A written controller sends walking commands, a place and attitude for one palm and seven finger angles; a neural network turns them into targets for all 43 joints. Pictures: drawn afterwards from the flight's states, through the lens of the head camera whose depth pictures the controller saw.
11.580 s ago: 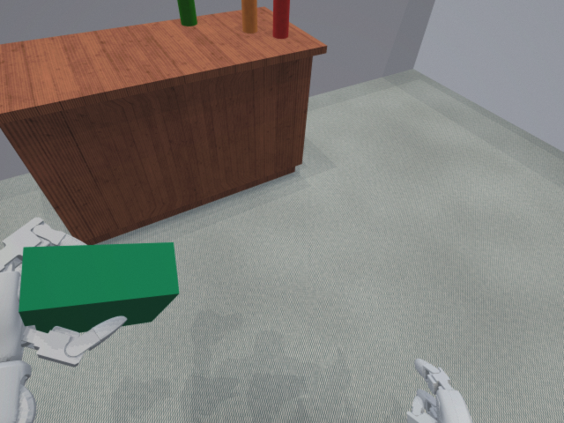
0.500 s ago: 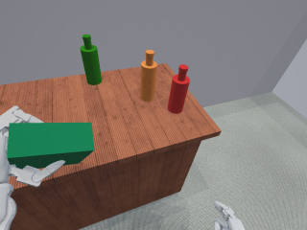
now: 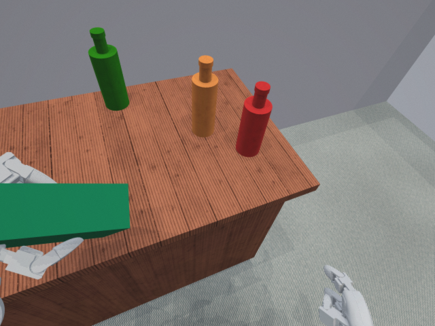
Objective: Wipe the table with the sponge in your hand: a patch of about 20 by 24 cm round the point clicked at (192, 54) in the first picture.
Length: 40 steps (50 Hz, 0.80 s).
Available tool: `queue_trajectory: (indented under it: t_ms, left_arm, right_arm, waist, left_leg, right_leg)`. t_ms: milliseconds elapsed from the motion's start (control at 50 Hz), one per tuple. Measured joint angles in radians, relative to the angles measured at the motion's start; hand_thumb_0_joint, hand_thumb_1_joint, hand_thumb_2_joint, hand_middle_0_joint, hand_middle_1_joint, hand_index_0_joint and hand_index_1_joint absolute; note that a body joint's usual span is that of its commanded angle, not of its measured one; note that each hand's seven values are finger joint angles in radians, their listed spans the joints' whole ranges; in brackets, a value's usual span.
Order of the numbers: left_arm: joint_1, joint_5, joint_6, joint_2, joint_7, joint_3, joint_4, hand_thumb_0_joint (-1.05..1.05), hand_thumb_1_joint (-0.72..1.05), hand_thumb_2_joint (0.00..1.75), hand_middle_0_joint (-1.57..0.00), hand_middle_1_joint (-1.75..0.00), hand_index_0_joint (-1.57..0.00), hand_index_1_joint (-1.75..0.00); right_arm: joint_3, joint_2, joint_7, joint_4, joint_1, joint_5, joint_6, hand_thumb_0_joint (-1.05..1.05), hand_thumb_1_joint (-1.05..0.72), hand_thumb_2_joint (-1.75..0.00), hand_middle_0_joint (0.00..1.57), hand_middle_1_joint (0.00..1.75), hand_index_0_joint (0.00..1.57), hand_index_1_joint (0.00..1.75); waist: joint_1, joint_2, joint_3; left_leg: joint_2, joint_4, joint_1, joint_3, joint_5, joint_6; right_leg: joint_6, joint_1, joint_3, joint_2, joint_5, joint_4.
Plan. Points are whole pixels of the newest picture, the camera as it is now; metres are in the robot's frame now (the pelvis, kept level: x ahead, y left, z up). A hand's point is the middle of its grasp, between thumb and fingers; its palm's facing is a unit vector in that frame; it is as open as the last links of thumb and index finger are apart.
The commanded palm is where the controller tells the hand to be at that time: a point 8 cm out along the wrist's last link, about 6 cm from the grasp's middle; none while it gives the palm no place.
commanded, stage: come to a stop and stand still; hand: left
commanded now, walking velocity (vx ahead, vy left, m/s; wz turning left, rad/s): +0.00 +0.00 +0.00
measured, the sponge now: (81, 215) +0.24 +0.20 +0.14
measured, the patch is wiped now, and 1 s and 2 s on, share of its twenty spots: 0.00 0.00 0.00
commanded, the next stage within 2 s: look again from close up in 0.32 s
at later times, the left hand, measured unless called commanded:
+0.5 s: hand out of the picture +0.22 +0.27 +0.20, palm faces +0.44 -0.76 -0.47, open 9.9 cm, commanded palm +0.13 +0.28 +0.18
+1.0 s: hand out of the picture +0.15 +0.26 +0.16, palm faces +0.40 -0.79 -0.46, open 9.9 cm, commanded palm +0.10 +0.27 +0.18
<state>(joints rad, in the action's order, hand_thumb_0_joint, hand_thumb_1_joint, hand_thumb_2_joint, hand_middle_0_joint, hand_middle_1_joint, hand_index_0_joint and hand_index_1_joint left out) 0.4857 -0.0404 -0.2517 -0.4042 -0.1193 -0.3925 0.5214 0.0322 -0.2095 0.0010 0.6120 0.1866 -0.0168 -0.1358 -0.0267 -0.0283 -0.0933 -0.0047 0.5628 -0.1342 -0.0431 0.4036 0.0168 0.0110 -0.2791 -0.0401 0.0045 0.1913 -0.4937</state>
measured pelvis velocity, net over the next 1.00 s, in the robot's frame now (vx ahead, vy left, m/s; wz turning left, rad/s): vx -0.05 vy -0.02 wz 0.05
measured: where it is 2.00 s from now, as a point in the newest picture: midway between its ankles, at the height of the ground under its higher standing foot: outside the picture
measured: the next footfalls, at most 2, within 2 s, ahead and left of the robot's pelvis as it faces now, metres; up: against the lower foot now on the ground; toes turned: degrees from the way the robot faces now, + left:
none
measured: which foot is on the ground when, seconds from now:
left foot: down 0.00-1.00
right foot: down 0.00-1.00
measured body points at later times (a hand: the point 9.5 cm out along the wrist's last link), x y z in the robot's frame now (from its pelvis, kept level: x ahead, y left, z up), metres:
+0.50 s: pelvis -0.02 +0.00 +0.00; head +0.01 +0.03 +0.45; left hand +0.19 +0.31 +0.22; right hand +0.16 -0.20 -0.07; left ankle -0.06 +0.10 -0.73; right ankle +0.04 -0.13 -0.73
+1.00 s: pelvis -0.05 -0.02 -0.01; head +0.00 +0.03 +0.44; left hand +0.12 +0.30 +0.18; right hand +0.11 -0.25 -0.08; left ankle -0.06 +0.10 -0.73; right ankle +0.04 -0.13 -0.73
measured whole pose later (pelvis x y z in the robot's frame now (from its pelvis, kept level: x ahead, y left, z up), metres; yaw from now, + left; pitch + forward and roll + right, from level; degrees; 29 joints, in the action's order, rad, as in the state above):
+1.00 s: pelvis -0.05 -0.02 -0.01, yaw +3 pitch +1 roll +0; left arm 0.43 -0.05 -0.38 -0.52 -0.11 -0.41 0.45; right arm -0.02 -0.27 -0.04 0.66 0.28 0.03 -0.25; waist 0.06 -0.09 -0.09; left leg -0.03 0.65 -0.31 -0.09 0.35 0.00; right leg -0.01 -0.43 -0.04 0.02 0.15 -0.55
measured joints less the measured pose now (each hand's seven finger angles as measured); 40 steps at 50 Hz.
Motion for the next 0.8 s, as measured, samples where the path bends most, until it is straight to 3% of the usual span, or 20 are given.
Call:
queue_trajectory:
  t_ms: [240,420,480,520,560,600,660,720,800]
  left_arm:
    - [-0.027,0.009,0.003,0.004,0.005,0.013,0.032,-0.01,-0.48,1.02,-0.75,-1.37,-0.76,-1.36]
    - [-0.061,0.012,0.023,0.053,0.003,0.04,-0.04,-0.01,-0.48,1.02,-0.75,-1.37,-0.76,-1.36]
    - [-0.252,0.07,0.002,-0.081,0.038,0.029,-0.104,-0.01,-0.49,1.02,-0.75,-1.37,-0.76,-1.35]
    - [-0.357,0.075,-0.014,-0.148,0.034,-0.045,-0.145,-0.01,-0.49,1.02,-0.75,-1.37,-0.76,-1.35]
    - [-0.394,0.058,-0.03,-0.18,0.028,-0.119,-0.166,-0.01,-0.49,1.02,-0.75,-1.37,-0.76,-1.35]
    - [-0.36,0.029,-0.055,-0.18,0.021,-0.154,-0.149,-0.01,-0.48,1.02,-0.75,-1.37,-0.76,-1.35]
    - [-0.213,-0.004,-0.1,-0.14,0.029,-0.126,-0.084,-0.01,-0.48,1.02,-0.75,-1.37,-0.76,-1.36]
    - [-0.062,-0.002,-0.126,-0.116,0.053,-0.053,-0.04,-0.01,-0.48,1.02,-0.75,-1.37,-0.76,-1.36]
    - [0.029,0.006,-0.134,-0.16,0.065,-0.031,-0.052,-0.01,-0.48,1.02,-0.75,-1.37,-0.76,-1.35]
  right_arm:
    - [-0.036,0.058,-0.008,-0.031,-0.021,0.008,0.021,0.02,-0.9,-0.9,0.21,0.3,0.2,0.3]
    - [-0.05,0.058,-0.009,-0.029,-0.008,0.008,0.038,0.02,-0.9,-0.9,0.21,0.3,0.21,0.3]
    - [-0.092,0.042,0.024,-0.069,0.054,-0.003,0.015,0.02,-0.9,-0.9,0.21,0.3,0.2,0.3]
    - [-0.112,0.047,-0.002,-0.042,0.04,0.018,0.01,0.02,-0.9,-0.9,0.21,0.3,0.2,0.3]
    - [-0.118,0.041,-0.031,-0.024,0.024,0.036,0.007,0.02,-0.9,-0.9,0.21,0.3,0.2,0.3]
    - [-0.106,0.025,-0.054,-0.023,0.026,0.041,-0.008,0.02,-0.9,-0.9,0.21,0.3,0.21,0.3]
    - [-0.076,-0.01,-0.075,-0.026,0.04,0.037,-0.031,0.02,-0.9,-0.9,0.21,0.3,0.21,0.3]
    - [-0.053,-0.038,-0.065,-0.021,0.059,0.036,-0.04,0.02,-0.9,-0.9,0.21,0.3,0.21,0.3]
    - [-0.05,-0.051,-0.037,0.003,0.081,0.038,-0.041,0.02,-0.91,-0.9,0.21,0.3,0.2,0.3]
  waist:
    - [0.053,-0.019,-0.013]
    - [0.056,-0.006,-0.003]
    - [0.071,-0.031,-0.003]
    - [0.067,-0.065,-0.012]
    - [0.046,-0.065,-0.006]
    - [0.028,-0.051,0.002]
    - [0.017,-0.032,0.004]
    - [0.014,-0.026,-0.003]
    - [0.029,-0.054,-0.013]
  left_leg:
    - [-0.017,-0.031,0.041,0.0,-0.017,0.016]
    - [-0.022,-0.067,0.052,0.006,-0.046,0.017]
    - [-0.037,-0.019,-0.02,-0.028,-0.045,0.011]
    - [-0.043,-0.007,-0.045,-0.026,-0.048,0.0]
    - [-0.028,0.014,-0.079,-0.023,-0.043,-0.009]
    - [-0.015,0.026,-0.108,-0.018,-0.04,-0.014]
    - [-0.007,0.029,-0.13,0.001,-0.04,-0.014]
    - [-0.006,0.036,-0.145,0.003,-0.041,-0.014]
    - [-0.006,0.046,-0.161,-0.013,-0.045,-0.022]
  right_leg:
    - [0.013,0.046,0.001,0.017,-0.017,0.034]
    - [0.019,0.056,0.008,0.021,-0.047,0.07]
    - [0.011,-0.016,0.009,0.023,0.022,-0.015]
    - [-0.004,-0.051,0.017,0.025,-0.019,-0.037]
    - [-0.01,-0.08,0.017,0.01,-0.023,-0.042]
    - [-0.014,-0.103,0.02,-0.004,-0.028,-0.033]
    - [-0.017,-0.129,0.037,-0.015,-0.039,-0.03]
    - [-0.017,-0.144,0.039,-0.016,-0.041,-0.035]
    - [-0.024,-0.154,0.024,-0.014,-0.041,-0.043]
